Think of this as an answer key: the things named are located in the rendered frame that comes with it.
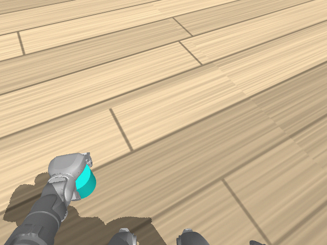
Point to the tin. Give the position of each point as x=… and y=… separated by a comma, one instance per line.
x=85, y=183

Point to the left robot arm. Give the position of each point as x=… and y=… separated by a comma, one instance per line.
x=48, y=212

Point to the left robot hand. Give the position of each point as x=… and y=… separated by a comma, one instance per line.
x=71, y=164

